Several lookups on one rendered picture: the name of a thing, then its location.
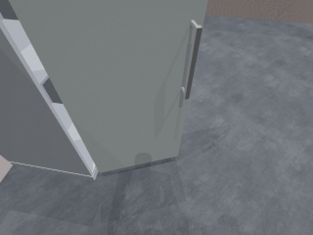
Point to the handle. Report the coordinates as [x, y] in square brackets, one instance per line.
[193, 59]

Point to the fridge door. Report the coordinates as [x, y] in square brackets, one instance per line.
[118, 67]

